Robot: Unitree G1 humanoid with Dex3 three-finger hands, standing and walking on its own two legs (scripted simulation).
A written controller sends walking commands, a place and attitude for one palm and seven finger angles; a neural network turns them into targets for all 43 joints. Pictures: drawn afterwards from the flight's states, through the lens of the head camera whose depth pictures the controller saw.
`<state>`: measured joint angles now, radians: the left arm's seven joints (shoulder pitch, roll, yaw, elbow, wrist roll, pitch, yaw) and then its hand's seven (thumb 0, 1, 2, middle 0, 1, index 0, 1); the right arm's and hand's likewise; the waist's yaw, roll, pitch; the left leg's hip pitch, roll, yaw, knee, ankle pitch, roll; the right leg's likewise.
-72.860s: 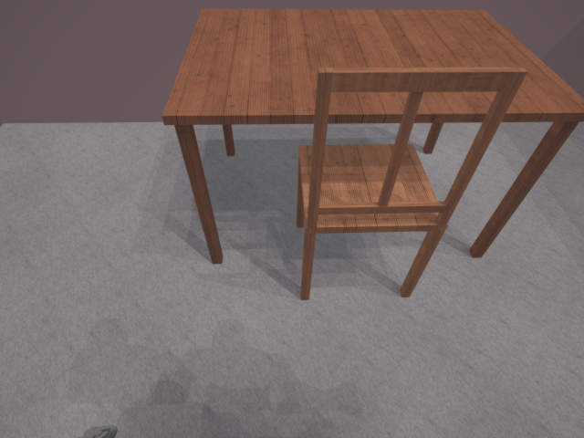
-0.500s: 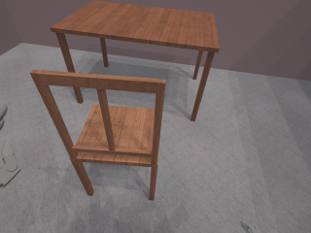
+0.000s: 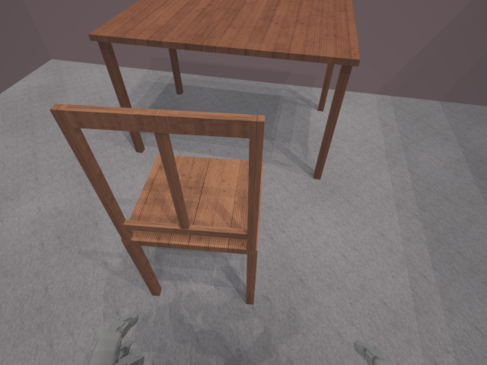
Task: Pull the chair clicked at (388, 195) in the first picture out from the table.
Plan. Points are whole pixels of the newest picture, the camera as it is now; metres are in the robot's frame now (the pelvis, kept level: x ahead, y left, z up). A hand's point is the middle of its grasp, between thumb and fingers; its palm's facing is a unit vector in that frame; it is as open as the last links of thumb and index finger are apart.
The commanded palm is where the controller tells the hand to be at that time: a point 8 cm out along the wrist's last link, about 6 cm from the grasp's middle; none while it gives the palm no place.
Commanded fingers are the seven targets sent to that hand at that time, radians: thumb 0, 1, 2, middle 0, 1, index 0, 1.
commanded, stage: let the arm hang, fingers relaxed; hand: left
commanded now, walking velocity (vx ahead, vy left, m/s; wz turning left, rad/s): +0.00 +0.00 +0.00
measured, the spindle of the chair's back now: (175, 186) +0.53 +0.20 -0.07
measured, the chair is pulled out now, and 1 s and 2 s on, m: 0.63 0.63 0.63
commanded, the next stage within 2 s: look to check the result in 0.90 s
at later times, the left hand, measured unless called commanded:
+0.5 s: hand out of the picture -0.05 +0.17 -0.16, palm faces +0.02 -0.97 -0.23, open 7.3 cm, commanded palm none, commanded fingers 0.00 0.90 0.90 -0.20 -0.30 -0.20 -0.30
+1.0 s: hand out of the picture -0.03 +0.13 -0.17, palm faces +0.04 -0.99 -0.15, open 7.3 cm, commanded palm none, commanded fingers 0.00 0.90 0.90 -0.20 -0.30 -0.20 -0.30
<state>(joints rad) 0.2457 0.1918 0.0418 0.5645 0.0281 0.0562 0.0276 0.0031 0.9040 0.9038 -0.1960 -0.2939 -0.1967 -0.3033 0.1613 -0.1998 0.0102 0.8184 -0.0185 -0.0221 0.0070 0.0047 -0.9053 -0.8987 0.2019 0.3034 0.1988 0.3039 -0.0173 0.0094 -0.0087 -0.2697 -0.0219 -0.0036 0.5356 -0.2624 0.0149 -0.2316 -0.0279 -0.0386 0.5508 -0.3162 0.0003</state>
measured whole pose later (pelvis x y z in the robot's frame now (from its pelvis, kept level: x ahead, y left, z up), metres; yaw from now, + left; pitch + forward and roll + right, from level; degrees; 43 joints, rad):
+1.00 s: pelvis -0.01 -0.02 +0.01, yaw +0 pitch -1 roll +0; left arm 0.34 0.10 -0.01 1.07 0.01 0.01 0.04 0.00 0.91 0.90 -0.20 -0.29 -0.20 -0.30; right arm 0.35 -0.09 0.01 1.09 -0.01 -0.01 -0.04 0.00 -0.91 -0.90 0.20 0.30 0.20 0.30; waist 0.00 0.01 0.05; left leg -0.24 0.02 -0.03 0.47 -0.22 -0.02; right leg -0.18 0.02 -0.06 0.46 -0.26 -0.03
